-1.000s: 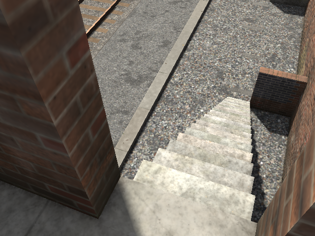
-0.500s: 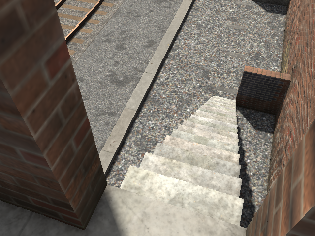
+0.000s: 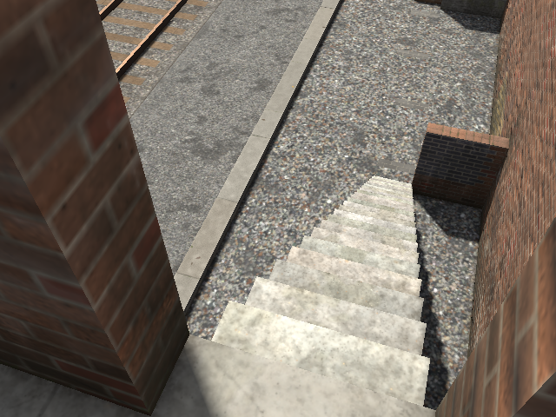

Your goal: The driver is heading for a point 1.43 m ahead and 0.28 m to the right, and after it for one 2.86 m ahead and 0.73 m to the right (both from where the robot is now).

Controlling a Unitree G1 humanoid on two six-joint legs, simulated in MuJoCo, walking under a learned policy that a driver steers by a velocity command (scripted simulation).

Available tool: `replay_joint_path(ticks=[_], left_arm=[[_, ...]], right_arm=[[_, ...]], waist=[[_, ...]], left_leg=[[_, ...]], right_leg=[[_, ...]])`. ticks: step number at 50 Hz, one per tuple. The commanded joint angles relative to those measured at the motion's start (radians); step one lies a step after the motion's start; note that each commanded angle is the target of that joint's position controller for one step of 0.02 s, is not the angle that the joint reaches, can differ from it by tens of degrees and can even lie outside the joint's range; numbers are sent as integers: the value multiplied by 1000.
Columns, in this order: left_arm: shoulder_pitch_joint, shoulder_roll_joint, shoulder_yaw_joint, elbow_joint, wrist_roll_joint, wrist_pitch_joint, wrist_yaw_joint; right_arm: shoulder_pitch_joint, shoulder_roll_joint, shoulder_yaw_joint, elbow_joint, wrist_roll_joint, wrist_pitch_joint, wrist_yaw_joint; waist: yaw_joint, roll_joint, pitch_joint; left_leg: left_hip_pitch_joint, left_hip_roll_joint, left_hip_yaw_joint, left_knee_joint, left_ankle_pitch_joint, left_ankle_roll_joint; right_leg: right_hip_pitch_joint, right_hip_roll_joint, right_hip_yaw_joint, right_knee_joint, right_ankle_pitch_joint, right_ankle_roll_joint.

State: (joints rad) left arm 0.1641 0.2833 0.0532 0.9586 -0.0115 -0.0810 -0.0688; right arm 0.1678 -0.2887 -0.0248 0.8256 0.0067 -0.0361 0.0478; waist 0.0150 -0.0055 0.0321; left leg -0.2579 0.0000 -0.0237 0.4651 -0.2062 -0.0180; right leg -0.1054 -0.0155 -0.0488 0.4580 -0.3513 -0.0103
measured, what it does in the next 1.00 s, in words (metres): stands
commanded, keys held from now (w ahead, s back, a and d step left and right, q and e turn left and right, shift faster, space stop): no key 1.00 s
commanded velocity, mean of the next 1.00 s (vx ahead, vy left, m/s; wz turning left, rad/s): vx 0.00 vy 0.00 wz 0.00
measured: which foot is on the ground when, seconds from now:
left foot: down 0.00-1.00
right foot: down 0.00-1.00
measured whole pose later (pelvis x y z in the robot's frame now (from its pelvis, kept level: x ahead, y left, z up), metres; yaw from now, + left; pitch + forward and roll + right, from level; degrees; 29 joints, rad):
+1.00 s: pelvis +0.00 +0.02 +0.00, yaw +0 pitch -1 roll +0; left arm 0.22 0.25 0.03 1.10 0.00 -0.05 -0.05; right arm 0.17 -0.29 -0.03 1.04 0.00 -0.03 0.07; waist 0.00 -0.01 0.05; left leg -0.22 -0.03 -0.01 0.44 -0.20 0.02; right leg -0.06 -0.05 -0.04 0.41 -0.33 0.03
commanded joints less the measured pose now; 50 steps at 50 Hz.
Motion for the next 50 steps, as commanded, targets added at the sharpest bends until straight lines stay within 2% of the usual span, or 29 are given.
replay_joint_path(ticks=[1,20,21,25,29,50], left_arm=[[0,133,27,-32,-1,-8,3],[20,133,25,42,2,9,5],[25,135,26,53,2,9,9],[32,126,23,70,2,9,12],[41,118,15,83,5,13,16],[94,80,-1,126,7,22,22]], right_arm=[[-19,-127,-31,-39,0,-12,-3],[-38,-135,-34,65,0,-9,1],[-36,-136,-33,72,-4,-8,0],[-37,-137,-32,90,-3,-8,1],[-20,-142,-31,115,-7,-5,12],[14,-132,-26,191,-5,-2,22]], waist=[[0,-4,-55],[-1,-11,-40],[-1,-12,-35],[-1,-11,-38],[-8,-9,-26],[-14,-8,-7]], left_leg=[[91,31,-23,-46,221,42],[146,22,-19,-79,246,55],[137,24,-21,-78,245,61],[135,24,-22,-80,239,67],[140,25,-21,-70,227,63],[138,22,-31,-69,224,75]], right_leg=[[-48,-57,50,-84,291,-17],[-50,-61,39,-112,276,-6],[-48,-56,36,-106,276,-5],[-46,-57,34,-107,272,-1],[-51,-50,32,-121,242,4],[-58,-51,18,-118,218,22]])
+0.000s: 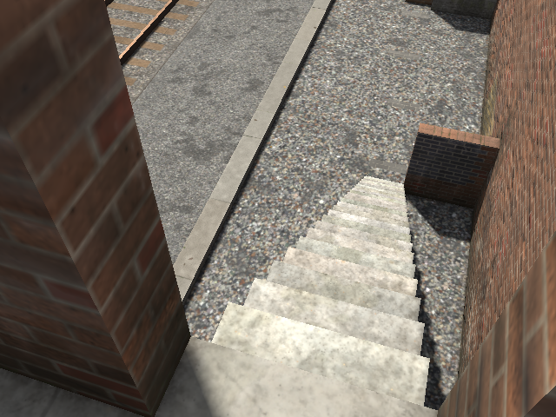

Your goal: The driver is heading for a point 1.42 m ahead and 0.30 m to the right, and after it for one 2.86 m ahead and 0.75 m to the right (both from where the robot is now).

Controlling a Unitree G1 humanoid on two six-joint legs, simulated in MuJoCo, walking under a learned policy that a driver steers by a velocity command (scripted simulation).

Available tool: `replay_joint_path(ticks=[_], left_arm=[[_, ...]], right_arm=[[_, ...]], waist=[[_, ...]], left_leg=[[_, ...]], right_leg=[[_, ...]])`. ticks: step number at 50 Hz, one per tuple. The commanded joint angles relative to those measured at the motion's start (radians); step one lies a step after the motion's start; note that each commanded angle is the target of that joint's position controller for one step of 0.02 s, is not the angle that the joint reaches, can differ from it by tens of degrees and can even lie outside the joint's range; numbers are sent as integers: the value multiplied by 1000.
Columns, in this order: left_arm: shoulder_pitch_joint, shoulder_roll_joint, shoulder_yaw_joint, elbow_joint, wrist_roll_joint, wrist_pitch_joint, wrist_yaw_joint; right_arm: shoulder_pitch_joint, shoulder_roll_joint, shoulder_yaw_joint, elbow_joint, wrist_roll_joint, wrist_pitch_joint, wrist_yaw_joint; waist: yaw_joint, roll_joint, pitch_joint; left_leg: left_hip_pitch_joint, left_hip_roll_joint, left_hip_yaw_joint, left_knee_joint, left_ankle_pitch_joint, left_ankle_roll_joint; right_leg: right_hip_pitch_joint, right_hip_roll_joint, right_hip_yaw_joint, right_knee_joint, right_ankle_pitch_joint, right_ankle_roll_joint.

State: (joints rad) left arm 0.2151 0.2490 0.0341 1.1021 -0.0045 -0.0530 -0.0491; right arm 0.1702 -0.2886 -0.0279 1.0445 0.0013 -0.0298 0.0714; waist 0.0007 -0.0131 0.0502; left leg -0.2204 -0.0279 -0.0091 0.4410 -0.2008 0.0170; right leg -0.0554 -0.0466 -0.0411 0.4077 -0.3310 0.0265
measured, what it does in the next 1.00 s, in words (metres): walks ahead: right foot, then left foot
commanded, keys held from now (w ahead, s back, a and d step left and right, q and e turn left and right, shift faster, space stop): no key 0.08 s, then w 0.92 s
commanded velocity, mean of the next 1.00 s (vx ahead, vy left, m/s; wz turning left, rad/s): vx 0.10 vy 0.09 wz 0.00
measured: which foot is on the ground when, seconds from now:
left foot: down 0.00-0.64, up 0.66-0.96, down 0.98-1.00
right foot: down 0.00-0.34, up 0.36-0.60, down 0.62-1.00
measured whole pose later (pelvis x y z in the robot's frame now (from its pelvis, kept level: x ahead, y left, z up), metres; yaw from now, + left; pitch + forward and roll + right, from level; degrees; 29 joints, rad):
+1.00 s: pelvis +0.12 +0.11 -0.02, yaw +0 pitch +4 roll -1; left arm 0.16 0.29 0.09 0.87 0.03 -0.14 0.07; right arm 0.24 -0.31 -0.03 0.88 -0.03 0.08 0.06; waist 0.12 0.00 -0.01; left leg -0.33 0.03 -0.04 0.62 -0.36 -0.02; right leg -0.49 -0.12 -0.03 0.46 -0.05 0.02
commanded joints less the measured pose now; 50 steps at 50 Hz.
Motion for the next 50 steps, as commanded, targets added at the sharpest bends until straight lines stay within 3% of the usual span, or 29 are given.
replay_joint_path(ticks=[1,5,8,13,14,16,17,18,19,20,22,23,24,26,27,28,29,31,32,33,34,36,37,39,42,45,47,48,50], left_arm=[[45,113,18,-16,0,-5,2],[74,99,15,-1,2,-1,4],[114,148,40,-6,52,3,30],[131,103,27,-42,46,-23,78],[97,122,34,-71,35,-19,74],[47,129,34,-84,67,-15,57],[31,93,29,-101,83,-24,43],[45,33,16,-110,91,-49,26],[38,137,56,-130,-121,-29,48],[21,93,44,-163,-132,-16,46],[-29,39,45,-207,-95,14,36],[-36,26,45,-237,-79,26,31],[90,-45,32,-167,131,-29,15],[41,7,53,-192,104,-69,16],[-34,31,59,-243,41,-91,23],[11,65,71,-213,-5,-109,27],[91,56,68,-187,-18,-117,26],[234,100,80,-159,17,-123,64],[369,204,102,-161,60,-126,94],[463,212,55,-152,105,-111,113],[350,168,47,-146,130,-116,128],[-51,140,49,-238,8,-100,108],[-144,104,38,-278,9,-107,98],[-181,135,51,-297,51,-133,87],[-128,203,88,-285,30,-160,111],[10,219,101,-252,15,-122,126],[-32,212,96,-267,11,-95,127],[-77,206,89,-285,22,-79,128],[18,83,39,-284,74,-81,124]], right_arm=[[14,-131,-23,-25,1,-8,-1],[42,-123,-22,-6,0,-5,-1],[57,-167,-52,-15,-39,-7,-25],[-45,-38,-45,-71,-75,-47,-66],[-11,-39,-46,-74,-70,-57,-61],[158,-54,-58,-23,-61,-74,-49],[321,-90,-65,21,-68,-80,-48],[569,-133,-67,65,-77,-85,-50],[457,-134,-64,86,120,-62,-34],[400,-129,-49,55,115,-51,-25],[327,-52,-19,47,57,-23,-32],[323,-29,-11,53,24,-6,-39],[474,-26,2,63,-141,-45,-44],[146,-32,-5,-42,-91,-76,-63],[-67,-142,-29,-109,-30,-45,-84],[-13,-201,-38,-105,-38,-35,-81],[25,-209,-40,-90,-59,-25,-69],[106,-121,-11,-53,-84,-16,-31],[121,-56,4,-90,-78,-15,-14],[209,55,31,-139,-52,17,0],[120,15,15,-194,-29,40,-6],[155,-103,-19,-204,-57,77,-44],[215,-88,-14,-197,-68,87,-56],[284,-72,-2,-189,-39,99,-42],[245,-73,10,-192,-38,117,-10],[176,-78,10,-190,-59,128,-16],[187,-82,1,-178,-57,128,-23],[229,-103,-16,-163,-34,121,-20],[302,-190,-68,-147,-2,89,-7]], waist=[[0,-1,-25],[-2,-1,-18],[6,-41,87],[25,-121,114],[-2,-80,109],[-89,-39,63],[-138,96,11],[-219,284,-80],[-156,114,15],[-121,90,10],[-87,40,38],[-66,107,46],[-30,111,67],[95,1,37],[169,7,24],[171,63,-44],[198,116,-53],[233,47,-87],[255,-165,-190],[192,-251,-424],[146,-95,-243],[32,-72,-190],[-13,-38,-137],[-40,-47,-95],[17,-48,-116],[104,-109,-162],[96,-146,-179],[64,-143,-177],[51,-7,-272]], left_leg=[[100,49,-46,-45,217,40],[103,48,-52,-66,110,43],[-20,40,-83,-71,-379,98],[-229,19,35,145,-177,108],[-109,14,58,131,-184,122],[147,10,24,78,-80,146],[327,93,-166,13,-6,226],[583,306,-578,-126,238,408],[579,353,-540,-95,496,245],[511,338,-438,-67,550,196],[338,279,-256,-113,461,164],[257,262,-234,-156,470,174],[121,389,-314,-220,421,344],[-106,251,-90,-189,417,274],[-246,163,-14,-81,663,243],[-287,114,5,-41,718,221],[-341,95,17,18,711,224],[-391,65,19,200,487,185],[-455,-35,20,550,-2,69],[-376,-106,-143,830,-567,-30],[-488,-37,-246,921,-459,-74],[-420,28,-162,1063,-345,-120],[-333,57,-166,1052,-336,-120],[-209,65,-117,1034,-273,-129],[-201,96,-46,722,-251,-165],[-218,126,-52,439,-269,-168],[-141,76,-14,243,-196,-111],[-61,49,7,69,-62,-46],[226,66,-75,-20,239,198]], right_leg=[[-110,-20,10,-67,195,-14],[-119,-22,11,-87,90,-16],[-165,-70,85,-137,-309,-112],[53,-291,326,-273,-212,-276],[-26,-269,263,-257,-203,-268],[-170,-147,143,-76,-65,-235],[-329,-33,47,202,9,-170],[-583,103,37,629,-209,-87],[-821,94,-15,830,-340,-65],[-811,44,25,902,-314,-65],[-751,-33,-8,890,-206,-56],[-733,-69,-23,839,-149,-59],[-604,-133,175,828,-58,-109],[-403,-98,62,533,-74,-91],[-222,-16,-61,382,14,-86],[-92,50,-121,313,236,-64],[8,80,-141,256,391,-44],[134,62,-121,185,510,-73],[253,-196,161,144,1056,-278],[241,-548,664,-54,1184,-564],[83,-497,650,-133,660,-483],[-226,-317,379,-196,204,-324],[-392,-270,277,-191,213,-283],[-560,-192,142,-171,351,-265],[-436,-181,111,-157,379,-241],[-232,-280,239,-147,351,-235],[-229,-286,258,-157,248,-223],[-247,-278,244,-134,203,-214],[-429,-160,124,64,-18,-159]])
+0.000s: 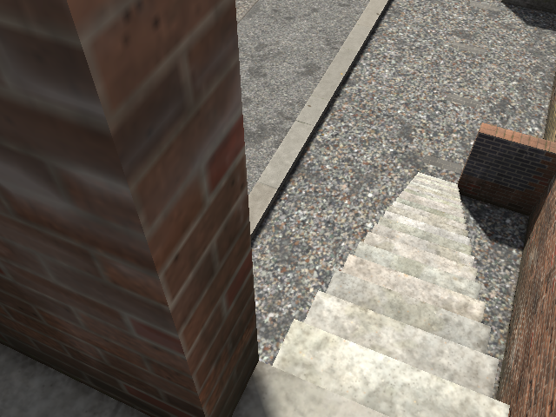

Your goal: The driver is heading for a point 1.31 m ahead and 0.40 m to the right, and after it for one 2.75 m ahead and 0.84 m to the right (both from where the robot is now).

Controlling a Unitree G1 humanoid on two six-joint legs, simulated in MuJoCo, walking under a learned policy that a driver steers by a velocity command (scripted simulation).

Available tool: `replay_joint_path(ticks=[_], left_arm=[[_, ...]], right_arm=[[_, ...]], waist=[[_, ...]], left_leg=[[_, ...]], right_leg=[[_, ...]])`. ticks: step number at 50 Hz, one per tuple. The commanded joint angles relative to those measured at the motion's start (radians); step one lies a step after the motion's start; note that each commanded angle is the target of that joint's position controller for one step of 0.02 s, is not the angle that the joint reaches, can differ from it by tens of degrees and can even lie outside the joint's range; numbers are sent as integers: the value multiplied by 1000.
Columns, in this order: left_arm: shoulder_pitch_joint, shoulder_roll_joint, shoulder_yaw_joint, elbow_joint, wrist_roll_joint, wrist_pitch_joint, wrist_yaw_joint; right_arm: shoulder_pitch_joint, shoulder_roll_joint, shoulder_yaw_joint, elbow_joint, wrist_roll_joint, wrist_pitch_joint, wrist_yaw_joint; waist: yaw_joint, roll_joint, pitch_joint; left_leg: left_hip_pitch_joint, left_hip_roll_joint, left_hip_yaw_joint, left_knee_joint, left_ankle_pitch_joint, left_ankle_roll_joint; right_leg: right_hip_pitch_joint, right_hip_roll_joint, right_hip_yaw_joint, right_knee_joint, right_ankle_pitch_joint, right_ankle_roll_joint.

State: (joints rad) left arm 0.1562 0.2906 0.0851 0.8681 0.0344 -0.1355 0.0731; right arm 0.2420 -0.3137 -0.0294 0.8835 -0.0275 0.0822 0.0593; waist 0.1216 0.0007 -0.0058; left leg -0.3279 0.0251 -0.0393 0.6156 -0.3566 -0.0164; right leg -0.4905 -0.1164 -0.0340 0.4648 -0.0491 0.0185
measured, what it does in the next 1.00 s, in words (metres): steps to the left: right foot, then left foot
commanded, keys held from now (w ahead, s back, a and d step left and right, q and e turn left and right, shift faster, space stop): w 0.82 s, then w+e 0.18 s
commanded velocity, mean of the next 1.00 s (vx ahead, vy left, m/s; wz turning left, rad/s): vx -0.03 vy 0.16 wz -0.03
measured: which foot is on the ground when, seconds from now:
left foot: down 0.00-0.48, up 0.50-0.80, down 0.82-1.00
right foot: down 0.00-0.00, up 0.02-0.44, down 0.46-0.82, up 0.84-1.00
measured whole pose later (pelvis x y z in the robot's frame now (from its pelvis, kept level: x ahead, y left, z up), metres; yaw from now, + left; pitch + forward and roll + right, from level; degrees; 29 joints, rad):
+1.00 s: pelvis -0.11 +0.18 +0.02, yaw -2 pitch -1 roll -2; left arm 0.22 0.35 0.11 0.90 -0.02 0.09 0.07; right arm 0.19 -0.22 -0.01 0.80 -0.02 -0.04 -0.04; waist 0.02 -0.07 0.04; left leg -0.25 0.02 0.01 0.48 -0.22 0.02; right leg -0.42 0.02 0.15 1.07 -0.44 0.07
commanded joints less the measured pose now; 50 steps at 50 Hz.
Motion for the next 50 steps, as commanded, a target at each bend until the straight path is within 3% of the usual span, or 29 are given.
replay_joint_path(ticks=[1,2,4,6,7,8,12,13,15,20,23,24,25,26,28,30,33,34,35,37,39,40,41,42,43,44,45,47,50], left_arm=[[-56,-25,-29,-195,20,-14,-13],[-73,85,-8,-150,3,-10,-14],[32,163,31,-119,2,-6,-14],[38,92,5,-113,23,-9,-11],[62,85,16,-55,-117,84,-15],[91,46,-7,-80,-116,114,-10],[56,54,-9,-114,-61,162,1],[136,42,-33,-120,63,54,-26],[125,118,-19,-94,48,15,-38],[-20,48,-40,-132,11,25,-73],[77,40,-38,-81,-11,4,-75],[146,65,-30,-73,0,-1,-70],[188,165,-13,-83,18,-10,-50],[226,165,-6,-62,90,-10,-38],[-20,125,7,-117,56,-32,-65],[-92,93,4,-134,21,-40,-81],[-64,146,37,-140,29,-42,-75],[84,217,47,-28,-14,94,-37],[126,215,52,-36,-30,143,-31],[96,222,57,-33,-27,182,-48],[91,220,55,-29,-16,181,-53],[64,219,52,-31,-23,180,-54],[52,156,31,-60,-87,173,-17],[79,-37,-42,-39,-20,176,-33],[93,1,-14,-32,-31,198,-18],[119,117,19,-5,-32,206,-18],[33,130,24,-63,-49,212,-8],[24,198,46,-37,-64,215,7],[103,180,58,-8,-61,215,6]], right_arm=[[211,-275,-96,12,-6,-54,-6],[101,-245,-101,-51,-30,-95,-11],[-103,-136,-68,-89,0,-113,-13],[-184,-107,-50,-147,14,-114,-35],[-5,-99,-51,-72,49,-28,-15],[64,-114,-51,-45,56,7,-13],[42,-39,-14,-51,27,1,-58],[-25,-117,-37,-118,-3,-37,-19],[-95,-93,-44,-155,4,-67,6],[23,-143,-62,-112,42,-64,-45],[11,-124,-49,-93,44,-34,-29],[40,-67,-32,-90,35,-27,-28],[0,19,-4,-160,-1,-27,-38],[-70,-28,0,-177,-20,-21,-41],[15,-136,-47,-147,-13,-16,-52],[55,-142,-53,-163,-29,-29,-37],[91,-125,-53,-151,9,-42,-26],[-29,-70,-50,-188,21,-14,-27],[-58,-3,-16,-190,21,7,-22],[-62,15,-2,-182,20,10,-22],[-4,-29,-19,-156,21,5,-50],[61,-30,-23,-128,11,-5,-59],[67,-128,-57,-120,61,-7,-75],[1,-114,-31,-173,49,-50,-94],[26,-200,-42,-158,-10,-93,-84],[-19,-163,-40,-154,-4,-117,-78],[-32,-236,-63,-144,-25,-134,-85],[-122,-148,-40,-147,-1,-142,-104],[-88,-70,-15,-145,24,-141,-130]], waist=[[-79,341,-106],[-126,148,-71],[-2,160,-45],[23,99,-41],[-100,-138,-93],[-106,-71,-105],[-128,106,-74],[-26,222,14],[-46,43,-27],[-135,62,-34],[-75,24,-67],[-46,-47,-113],[-29,-239,-93],[24,-83,-11],[-77,12,-68],[-95,-90,-36],[-79,-87,-40],[-114,44,-23],[-68,-15,-6],[-41,-251,-2],[-64,-303,-6],[-109,-282,-14],[-114,-212,-47],[-112,-8,-150],[-102,108,-145],[-93,36,-80],[-120,194,-61],[-107,181,37],[-105,199,30]], left_leg=[[292,311,-475,-321,553,554],[163,273,-406,-399,346,464],[19,182,-265,-384,299,326],[4,170,-209,-372,335,288],[307,152,-142,-260,876,240],[376,162,-133,-225,1040,226],[348,158,-153,-237,829,248],[78,269,-281,-328,594,417],[66,261,-345,-377,278,423],[262,158,-271,-354,147,370],[190,144,-263,-300,226,352],[35,90,-235,-187,149,266],[-278,-93,-58,51,-107,65],[-418,-71,-189,318,-193,-54],[-315,-90,-234,595,-94,-138],[-272,-95,-225,708,-37,-161],[-205,-48,-138,697,0,-185],[-258,-53,-62,386,-44,-121],[-197,-57,-7,235,-66,-112],[-65,-70,81,56,-99,-86],[24,-83,124,-102,-1,-65],[116,-84,139,-255,137,-42],[215,-27,22,-272,274,4],[394,257,-301,-340,643,2],[194,404,-470,-297,526,125],[195,342,-327,-232,701,151],[114,361,-353,-290,417,183],[65,252,-257,-357,120,123],[98,213,-124,-373,114,108]], right_leg=[[-351,180,-130,265,-544,-26],[-218,136,66,487,-541,-44],[-147,146,82,773,-469,-58],[-129,169,73,910,-412,-51],[-301,172,26,957,-371,-31],[-323,164,42,931,-373,-22],[-200,147,85,644,-356,-6],[-78,84,42,748,-357,5],[-31,85,42,664,-380,-7],[35,117,-95,160,-407,-36],[283,102,-96,-181,-27,-98],[457,-45,66,-193,42,-211],[621,-390,395,-175,454,-487],[526,-494,469,-275,430,-491],[399,-281,209,-229,306,-306],[287,-182,93,-196,290,-277],[290,-170,50,-172,326,-288],[432,-175,72,-62,492,-201],[432,-131,31,-63,508,-173],[401,-104,2,-42,450,-153],[375,-134,39,-3,435,-138],[336,-130,42,33,336,-113],[271,-139,119,1,142,-113],[140,-10,-38,258,-454,47],[119,31,128,364,-552,52],[107,57,189,489,-569,72],[40,101,210,564,-550,56],[-1,108,244,633,-427,44],[15,139,216,731,-323,68]])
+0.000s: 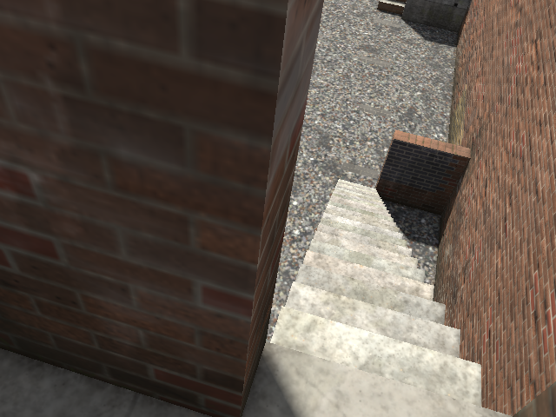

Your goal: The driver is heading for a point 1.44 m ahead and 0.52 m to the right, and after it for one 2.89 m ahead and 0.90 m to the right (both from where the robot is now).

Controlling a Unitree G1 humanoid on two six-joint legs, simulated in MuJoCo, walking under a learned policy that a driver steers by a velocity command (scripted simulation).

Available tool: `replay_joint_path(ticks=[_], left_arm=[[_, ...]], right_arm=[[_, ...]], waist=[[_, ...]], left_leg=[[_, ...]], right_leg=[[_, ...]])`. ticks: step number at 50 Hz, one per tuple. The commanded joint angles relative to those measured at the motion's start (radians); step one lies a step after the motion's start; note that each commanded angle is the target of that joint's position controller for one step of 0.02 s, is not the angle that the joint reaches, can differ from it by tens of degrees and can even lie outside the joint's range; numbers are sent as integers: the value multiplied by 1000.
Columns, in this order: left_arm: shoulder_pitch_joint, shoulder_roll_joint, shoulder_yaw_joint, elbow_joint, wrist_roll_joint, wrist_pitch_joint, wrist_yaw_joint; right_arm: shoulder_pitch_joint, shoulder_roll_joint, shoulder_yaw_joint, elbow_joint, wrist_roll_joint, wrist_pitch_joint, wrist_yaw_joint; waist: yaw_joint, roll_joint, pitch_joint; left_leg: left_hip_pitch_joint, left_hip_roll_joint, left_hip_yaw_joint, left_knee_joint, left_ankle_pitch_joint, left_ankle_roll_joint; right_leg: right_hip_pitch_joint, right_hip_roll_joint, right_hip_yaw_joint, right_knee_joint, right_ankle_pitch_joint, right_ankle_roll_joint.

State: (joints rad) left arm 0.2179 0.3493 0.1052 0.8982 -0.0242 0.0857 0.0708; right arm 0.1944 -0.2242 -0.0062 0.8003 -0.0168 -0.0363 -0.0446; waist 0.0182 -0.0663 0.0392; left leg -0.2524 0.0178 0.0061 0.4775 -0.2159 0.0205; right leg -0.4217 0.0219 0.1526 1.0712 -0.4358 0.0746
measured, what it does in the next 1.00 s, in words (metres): steps to the left, turning right: right foot, then left foot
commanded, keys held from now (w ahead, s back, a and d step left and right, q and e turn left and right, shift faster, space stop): w+e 0.78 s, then w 0.22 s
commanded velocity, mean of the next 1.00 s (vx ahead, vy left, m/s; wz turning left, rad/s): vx -0.04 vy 0.08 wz -0.48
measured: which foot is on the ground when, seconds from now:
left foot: down 0.00-0.24, up 0.26-0.76, down 0.78-1.00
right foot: up 0.00-0.22, down 0.24-0.80, up 0.82-1.00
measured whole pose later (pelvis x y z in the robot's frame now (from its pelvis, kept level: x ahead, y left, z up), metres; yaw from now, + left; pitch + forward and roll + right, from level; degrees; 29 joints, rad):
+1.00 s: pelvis -0.02 +0.13 +0.01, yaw -31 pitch +3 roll -1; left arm 0.24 0.32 0.07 0.73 0.03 -0.05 0.03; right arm 0.16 -0.23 -0.04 0.65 -0.02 -0.09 0.06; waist 0.00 0.01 0.00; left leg -0.17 -0.02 0.07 0.35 -0.23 0.08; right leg -0.54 0.07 0.13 1.23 -0.33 0.15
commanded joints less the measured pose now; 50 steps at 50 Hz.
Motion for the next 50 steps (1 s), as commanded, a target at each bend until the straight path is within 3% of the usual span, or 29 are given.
replay_joint_path(ticks=[1,2,4,5,6,7,10,11,12,13,14,15,16,19,21,25,26,27,29,33,36,38,39,40,41,42,44,46,50], left_arm=[[34,116,41,-46,-1,-7,9],[59,88,22,-33,89,-1,-23],[35,55,7,-47,62,-4,-38],[124,-5,-34,-92,65,-134,-96],[34,39,-7,-34,46,-45,-77],[17,34,-15,-75,39,-22,-70],[90,10,-27,-83,38,-13,-76],[160,-8,-33,-64,38,-24,-83],[168,27,-30,-68,60,-36,-88],[150,129,-19,-109,62,-40,-89],[160,234,12,-123,48,-28,-64],[117,169,0,-123,55,-26,-52],[63,129,-9,-130,44,-26,-49],[23,59,-19,-155,19,-41,-53],[39,77,-10,-166,36,-50,-62],[51,93,1,-191,45,-40,-77],[126,78,8,-235,69,-122,-95],[76,41,-2,-256,63,-166,-96],[20,36,-15,-274,54,-226,-97],[8,82,-6,-289,30,-225,-100],[-2,115,4,-283,39,-198,-116],[-22,85,-16,-254,45,-158,-121],[58,40,-39,-220,55,-143,-106],[133,-42,-62,-229,38,-133,-85],[120,-38,-54,-294,64,-148,-67],[53,58,-28,-276,74,-152,-55],[88,94,-8,-220,74,-159,-21],[69,63,-11,-222,86,-164,-19],[44,30,-15,-204,42,-145,-37]], right_arm=[[-33,-149,-34,-60,11,-21,-33],[-33,-108,-20,-35,26,51,-16],[23,-97,-21,-33,-26,88,-11],[6,-147,-57,-93,23,65,44],[-24,-133,-38,-53,-31,80,18],[13,-118,-35,-49,-45,83,12],[4,-138,-39,-23,-20,86,6],[2,-149,-48,-18,-3,91,5],[37,-153,-56,-2,5,91,3],[83,-71,-40,-39,-5,92,5],[-17,-121,-48,-74,-24,103,-4],[-54,-139,-54,-72,-16,107,-1],[-41,-145,-63,-55,-6,102,6],[33,-140,-71,-8,-24,97,30],[30,-126,-71,-11,-23,97,47],[0,-99,-62,-25,-9,102,69],[58,-152,-94,-49,17,95,48],[61,-211,-113,-39,13,81,18],[40,-195,-100,-51,2,60,-18],[81,-112,-77,-54,-9,63,-9],[80,-120,-72,-77,5,37,22],[91,-138,-77,-93,32,14,52],[90,-171,-93,-113,27,5,62],[73,-243,-107,-155,17,-15,57],[51,-358,-136,-193,-21,-42,52],[67,-297,-131,-163,-50,-65,42],[-143,-175,-92,-218,-10,-86,77],[-157,-146,-76,-232,2,-69,95],[-65,-88,-39,-234,-6,-69,118]], waist=[[-9,261,-9],[12,348,40],[-40,349,11],[58,234,-70],[-43,291,-40],[-53,310,-43],[-4,265,-75],[35,196,-82],[49,51,-17],[-12,-235,-10],[68,-277,25],[31,-140,84],[0,-87,99],[-11,-73,13],[3,-41,-27],[28,-112,-31],[53,-195,-91],[40,-149,-58],[10,-86,-40],[6,-41,-72],[16,-42,-101],[-19,-28,-132],[-9,-18,-179],[17,129,-246],[29,279,-174],[-17,111,-131],[58,163,-76],[55,174,-101],[-1,138,-96]], left_leg=[[35,220,-145,-241,-36,82],[-26,103,20,-215,39,120],[40,95,37,-180,112,166],[-18,229,-156,-246,-15,255],[78,166,5,-184,52,197],[98,164,1,-154,116,189],[85,214,-23,-75,228,172],[17,200,6,-26,191,131],[-141,128,70,130,55,54],[-434,3,124,404,-376,-16],[-374,-22,4,472,-402,-35],[-329,-7,-46,562,-284,-37],[-330,-5,-57,575,-177,-35],[-351,-25,-46,616,-52,-48],[-332,-44,-43,628,-58,-57],[-298,-60,-25,464,-86,-81],[-337,-50,-94,609,7,-133],[-383,-48,-141,690,-16,-165],[-431,-33,-144,637,-65,-178],[-212,-14,-47,317,-163,-139],[-88,-51,-21,62,-164,-102],[47,-56,-2,-225,85,-43],[172,10,-40,-224,188,33],[274,186,-149,-145,601,210],[333,464,-464,-158,874,500],[270,482,-432,-226,732,460],[115,275,-216,-209,570,255],[67,226,-115,-184,665,247],[212,207,-49,-120,625,260]], right_leg=[[-63,4,7,139,78,26],[-47,15,-163,62,8,4],[-32,20,-213,-30,-78,-11],[58,0,-255,45,-37,-34],[11,-25,-212,-100,-94,-56],[25,-13,-225,-173,-115,-75],[155,-16,-254,-399,-36,-131],[264,-22,-249,-595,113,-147],[346,-109,-62,-795,164,-161],[449,-426,362,-798,343,-197],[199,-520,453,-848,611,-334],[148,-431,336,-834,548,-339],[146,-344,235,-834,414,-303],[283,-230,116,-779,515,-254],[306,-214,96,-748,576,-240],[304,-183,124,-721,501,-247],[300,-247,256,-845,187,-289],[301,-276,324,-853,85,-324],[293,-246,291,-812,138,-314],[209,-230,318,-792,244,-308],[206,-234,360,-740,346,-323],[216,-207,362,-673,470,-312],[173,-148,357,-604,428,-254],[112,-9,189,-435,186,-145],[-206,123,34,-239,-196,-2],[-236,17,-4,-12,-208,44],[-181,18,-16,152,-64,67],[-113,42,-41,255,45,64],[-147,25,16,119,182,93]])
Keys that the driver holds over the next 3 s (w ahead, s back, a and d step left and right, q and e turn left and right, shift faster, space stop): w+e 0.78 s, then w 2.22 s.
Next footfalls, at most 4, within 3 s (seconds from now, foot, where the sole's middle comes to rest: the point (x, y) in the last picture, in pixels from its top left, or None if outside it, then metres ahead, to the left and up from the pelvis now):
0.24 right None -0.03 -0.06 -0.78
0.78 left None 0.03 0.20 -0.78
1.14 right None -0.12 0.01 -0.78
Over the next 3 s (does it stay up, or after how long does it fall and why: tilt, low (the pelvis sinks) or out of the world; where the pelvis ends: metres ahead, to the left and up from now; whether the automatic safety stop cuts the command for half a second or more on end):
stays up -0.05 0.17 -0.01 its command is cut before an obstacle from the start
